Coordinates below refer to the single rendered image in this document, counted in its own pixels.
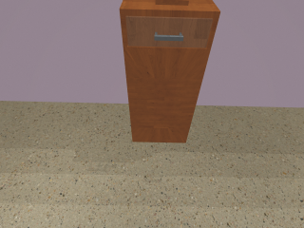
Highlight cabinet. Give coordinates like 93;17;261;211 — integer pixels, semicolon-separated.
119;0;220;143

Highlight drawer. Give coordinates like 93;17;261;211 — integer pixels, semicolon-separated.
125;15;213;48

